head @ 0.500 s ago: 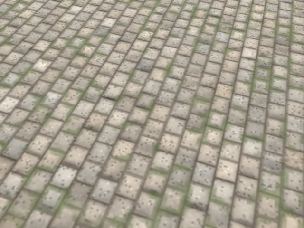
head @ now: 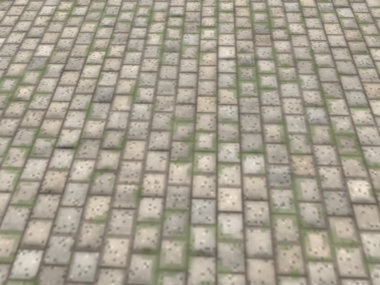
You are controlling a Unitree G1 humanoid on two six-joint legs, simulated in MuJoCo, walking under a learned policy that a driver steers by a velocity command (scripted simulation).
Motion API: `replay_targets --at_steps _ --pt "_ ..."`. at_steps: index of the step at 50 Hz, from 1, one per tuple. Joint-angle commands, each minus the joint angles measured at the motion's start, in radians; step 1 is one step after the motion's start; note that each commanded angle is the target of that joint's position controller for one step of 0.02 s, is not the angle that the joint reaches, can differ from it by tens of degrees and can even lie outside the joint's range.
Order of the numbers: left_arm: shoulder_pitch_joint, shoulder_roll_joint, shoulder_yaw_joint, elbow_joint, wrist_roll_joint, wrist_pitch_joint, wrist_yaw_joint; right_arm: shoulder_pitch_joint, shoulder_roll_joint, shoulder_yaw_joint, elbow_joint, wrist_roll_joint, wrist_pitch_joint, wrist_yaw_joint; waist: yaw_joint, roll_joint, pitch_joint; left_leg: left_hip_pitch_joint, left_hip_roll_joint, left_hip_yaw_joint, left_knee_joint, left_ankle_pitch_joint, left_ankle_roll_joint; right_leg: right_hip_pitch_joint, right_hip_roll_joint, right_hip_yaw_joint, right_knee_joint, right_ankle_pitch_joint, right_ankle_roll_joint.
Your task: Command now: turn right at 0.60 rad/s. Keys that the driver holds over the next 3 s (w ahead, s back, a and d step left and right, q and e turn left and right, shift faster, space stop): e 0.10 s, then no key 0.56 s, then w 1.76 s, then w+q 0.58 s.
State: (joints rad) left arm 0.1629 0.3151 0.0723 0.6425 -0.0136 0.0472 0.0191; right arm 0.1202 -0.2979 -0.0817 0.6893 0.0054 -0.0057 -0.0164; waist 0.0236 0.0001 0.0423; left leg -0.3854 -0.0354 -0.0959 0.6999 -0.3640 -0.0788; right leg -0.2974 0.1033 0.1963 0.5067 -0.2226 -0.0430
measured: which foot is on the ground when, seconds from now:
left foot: up 0.00-0.04, down 0.06-0.70, up 0.72-0.94, down 0.96-1.00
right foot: down 0.00-0.08, up 0.10-0.40, down 0.42-0.96, up 0.98-1.00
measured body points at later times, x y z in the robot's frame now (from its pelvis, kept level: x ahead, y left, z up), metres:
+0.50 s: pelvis +0.00 -0.01 +0.00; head +0.02 -0.02 +0.45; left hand +0.18 +0.23 -0.10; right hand +0.08 -0.29 -0.12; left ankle +0.02 +0.14 -0.74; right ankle -0.03 -0.12 -0.74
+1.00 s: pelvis +0.07 +0.02 -0.01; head +0.08 +0.04 +0.44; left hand +0.17 +0.28 -0.14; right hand +0.13 -0.28 -0.11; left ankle +0.09 +0.11 -0.74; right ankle -0.04 -0.12 -0.72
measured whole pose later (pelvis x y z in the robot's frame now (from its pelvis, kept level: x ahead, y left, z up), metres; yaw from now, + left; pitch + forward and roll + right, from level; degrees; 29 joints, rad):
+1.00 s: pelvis +0.07 +0.02 -0.01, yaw -10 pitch +0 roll -1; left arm 0.34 0.30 0.06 0.81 -0.02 -0.02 0.01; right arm 0.25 -0.30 -0.04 0.82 0.01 -0.09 0.02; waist 0.01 -0.04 0.00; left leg -0.29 0.00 0.05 0.58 -0.30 0.05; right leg -0.21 0.01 0.08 0.72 -0.46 -0.02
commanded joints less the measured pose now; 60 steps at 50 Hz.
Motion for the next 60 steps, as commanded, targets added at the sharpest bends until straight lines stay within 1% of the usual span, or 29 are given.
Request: replay_targets --at_steps 1,3,4,5,6,7,9,15,18,20,21,22,23,25,28,34,37,39,41,43,45,47,48,49,50,51,52,54,60 --pt "-0.050 0.177 0.050 -0.074 -0.010 -0.005 0.001 0.010 -0.097 -0.030 -0.073 0.006 -0.030 0.010 -0.021 -0.160 -0.122 0.044 -0.014 0.004 -0.155 0.036 0.021 0.135 -0.242 0.341 -0.084 0.294 -0.164" --pt "-0.057 0.147 0.042 -0.079 -0.021 -0.001 0.008 0.068 -0.120 -0.041 -0.055 -0.003 -0.035 0.009 -0.052 -0.121 -0.139 0.223 0.050 -0.011 -0.351 0.249 0.059 0.054 -0.175 0.306 -0.013 0.173 -0.088" --pt "0.004 0.090 0.027 -0.075 -0.005 -0.002 0.007 0.072 -0.183 -0.051 -0.067 -0.020 -0.029 0.002 -0.014 0.077 -0.178 0.341 0.254 -0.187 -0.374 0.386 0.135 -0.057 -0.076 0.173 0.182 -0.130 -0.025" --pt "0.001 0.126 0.042 -0.096 -0.015 -0.011 0.010 0.056 -0.226 -0.057 -0.066 -0.052 -0.022 0.006 0.000 0.288 -0.105 0.291 0.409 -0.409 -0.409 0.521 0.311 -0.252 0.057 -0.007 0.370 -0.435 0.033" --pt "0.035 0.199 0.065 -0.074 0.004 -0.017 0.012 0.031 -0.176 -0.044 -0.084 -0.045 -0.027 0.005 -0.001 0.205 -0.101 0.247 0.452 -0.409 -0.407 0.504 0.374 -0.256 -0.019 -0.002 0.579 -0.426 0.075" --pt "0.044 0.212 0.075 -0.049 -0.002 -0.014 0.011 -0.012 -0.124 -0.027 -0.092 -0.034 -0.027 0.000 0.011 0.149 -0.083 0.222 0.387 -0.306 -0.393 0.463 0.340 -0.252 -0.031 -0.007 0.653 -0.359 0.092" --pt "0.061 0.157 0.066 -0.017 0.000 0.005 0.018 -0.045 -0.101 -0.017 -0.093 -0.009 -0.024 -0.005 0.008 0.117 -0.055 0.231 0.294 -0.184 -0.377 0.414 0.285 -0.276 -0.029 -0.016 0.711 -0.259 0.126" --pt "-0.014 0.050 0.017 -0.047 0.004 0.000 0.008 0.001 -0.115 -0.013 -0.063 -0.011 -0.004 -0.006 -0.042 0.180 -0.103 0.297 0.254 -0.065 -0.350 0.510 0.299 -0.129 -0.087 -0.120 0.349 -0.236 0.151" --pt "-0.003 0.060 0.015 -0.037 0.000 -0.004 -0.001 0.029 -0.148 -0.018 -0.044 0.002 0.008 0.002 -0.056 0.199 -0.105 0.274 0.265 -0.077 -0.329 0.525 0.302 -0.009 -0.085 -0.185 0.128 -0.172 0.135" --pt "0.061 0.059 0.016 -0.004 0.006 -0.008 -0.007 0.035 -0.130 -0.006 -0.028 0.018 0.008 0.005 -0.015 0.168 -0.095 0.220 0.243 -0.058 -0.292 0.500 0.258 0.135 -0.073 -0.206 -0.146 0.050 0.092" --pt "0.064 0.089 0.018 -0.009 0.013 -0.009 -0.005 0.085 -0.109 0.004 -0.008 0.013 -0.003 0.008 -0.022 0.122 -0.106 0.156 0.224 -0.044 -0.279 0.423 0.194 0.242 -0.116 -0.139 -0.193 0.164 0.059" --pt "0.086 0.166 0.029 -0.019 0.022 -0.008 0.006 0.109 -0.067 0.021 -0.017 -0.025 -0.018 0.017 -0.055 -0.062 -0.164 0.076 0.150 0.035 -0.163 0.239 0.112 0.355 -0.278 0.038 -0.147 0.440 0.006" --pt "0.011 0.132 0.015 -0.009 0.033 -0.010 0.001 0.105 -0.023 0.035 -0.026 -0.034 -0.024 0.016 -0.092 -0.204 -0.148 0.114 0.098 0.088 -0.222 0.034 0.054 0.199 -0.333 0.069 -0.125 0.357 -0.099" --pt "-0.027 0.047 -0.006 -0.014 0.041 -0.026 -0.011 0.025 -0.076 0.027 -0.016 -0.035 -0.020 0.011 -0.048 -0.130 -0.098 0.175 0.094 0.093 -0.240 0.152 0.023 0.133 -0.241 0.022 -0.145 0.098 -0.065" --pt "-0.001 0.070 -0.007 0.007 0.034 -0.043 -0.012 0.047 -0.088 0.024 0.008 -0.024 -0.008 0.002 -0.043 -0.114 -0.039 0.183 0.101 0.087 -0.254 0.207 0.020 0.094 -0.205 0.000 -0.150 0.085 -0.024" --pt "0.020 0.053 -0.014 0.040 0.028 -0.043 -0.003 0.087 -0.080 0.027 0.069 -0.019 -0.011 -0.006 -0.035 -0.058 -0.055 0.199 0.091 0.111 -0.258 0.183 0.012 0.120 -0.178 -0.021 -0.146 0.035 -0.027" --pt "0.078 0.126 0.009 0.058 0.014 -0.033 0.001 0.045 -0.076 0.025 0.060 0.001 -0.017 -0.012 0.017 -0.133 0.028 0.006 0.029 0.176 -0.081 -0.039 0.032 0.113 -0.265 0.145 -0.269 -0.482 -0.123" --pt "0.130 0.139 0.015 0.075 0.009 -0.051 0.003 -0.009 -0.085 0.021 0.028 0.018 -0.041 -0.007 0.046 -0.185 0.093 -0.139 0.067 0.105 0.071 -0.139 0.076 0.119 -0.366 0.302 -0.341 -0.522 -0.195" --pt "0.135 0.115 0.012 0.083 0.000 -0.074 0.004 -0.008 -0.096 0.016 0.019 0.031 -0.068 0.011 0.036 -0.178 0.084 -0.251 0.117 0.051 0.140 -0.193 0.120 0.212 -0.413 0.331 -0.340 -0.424 -0.219" --pt "0.089 0.111 0.012 0.073 -0.011 -0.080 0.001 0.008 -0.084 0.022 0.032 0.028 -0.086 0.030 0.015 -0.129 0.050 -0.178 0.122 0.071 0.024 -0.129 0.141 0.218 -0.375 0.229 -0.326 -0.297 -0.190" --pt "0.030 0.128 0.017 0.062 -0.017 -0.075 -0.006 0.093 -0.073 0.024 0.076 0.019 -0.094 0.043 -0.041 -0.110 -0.001 0.090 0.069 0.138 -0.136 0.085 0.133 0.089 -0.298 0.086 -0.285 -0.163 -0.150" --pt "0.038 0.086 0.006 0.067 -0.005 -0.073 -0.012 0.262 -0.090 0.009 0.149 0.013 -0.087 0.042 -0.110 -0.068 -0.057 0.385 0.013 0.173 -0.189 0.190 0.109 -0.072 -0.230 -0.004 -0.153 -0.151 -0.106" --pt "0.027 0.022 -0.015 0.060 0.008 -0.080 -0.017 0.355 -0.131 -0.003 0.161 0.015 -0.086 0.033 -0.150 0.050 -0.071 0.494 0.130 0.004 -0.275 0.091 0.144 -0.175 -0.151 -0.094 0.082 -0.143 -0.046" --pt "0.032 -0.018 -0.027 0.006 0.010 -0.101 -0.015 0.418 -0.275 -0.030 0.148 0.009 -0.088 0.032 -0.149 0.319 -0.108 0.575 0.394 -0.466 -0.461 -0.109 0.294 -0.375 -0.036 -0.185 0.428 -0.313 0.027" --pt "0.037 0.061 -0.005 0.005 -0.020 -0.117 -0.011 0.373 -0.222 -0.014 0.136 -0.003 -0.094 0.037 -0.129 0.223 -0.067 0.509 0.453 -0.654 -0.554 -0.351 0.372 -0.466 -0.070 -0.090 0.597 -0.365 0.023" --pt "0.032 0.098 0.006 0.012 -0.038 -0.127 -0.014 0.296 -0.172 0.002 0.118 -0.001 -0.100 0.035 -0.098 0.161 0.037 0.458 0.429 -0.565 -0.557 -0.379 0.347 -0.536 -0.132 -0.077 0.646 -0.262 0.000" --pt "0.038 0.097 0.007 0.029 -0.031 -0.131 -0.015 0.253 -0.144 0.010 0.106 -0.004 -0.103 0.035 -0.080 0.123 0.062 0.435 0.375 -0.452 -0.553 -0.282 0.313 -0.536 -0.165 -0.098 0.642 -0.164 -0.011" --pt "0.031 0.083 0.011 0.044 -0.004 -0.135 -0.022 0.228 -0.117 0.023 0.098 -0.012 -0.101 0.036 -0.065 0.095 0.056 0.408 0.293 -0.270 -0.557 -0.020 0.261 -0.488 -0.205 -0.112 0.570 -0.025 -0.010" --pt "-0.075 0.013 -0.009 0.008 0.003 -0.128 -0.040 0.296 -0.113 0.030 0.126 -0.005 -0.082 0.021 -0.081 0.069 0.035 0.398 0.219 -0.031 -0.570 0.483 0.253 -0.461 -0.191 -0.192 0.345 0.177 0.054"
Next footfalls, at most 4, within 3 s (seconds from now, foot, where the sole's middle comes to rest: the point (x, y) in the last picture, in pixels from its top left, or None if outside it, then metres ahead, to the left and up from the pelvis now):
0.06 left None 0.06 0.13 -0.78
0.42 right None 0.01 -0.13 -0.78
0.96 left None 0.13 0.10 -0.78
1.46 right None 0.46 -0.15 -0.78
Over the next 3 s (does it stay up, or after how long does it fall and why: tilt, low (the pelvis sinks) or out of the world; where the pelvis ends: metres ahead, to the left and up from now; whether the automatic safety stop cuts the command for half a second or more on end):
stays up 1.14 -0.12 -0.01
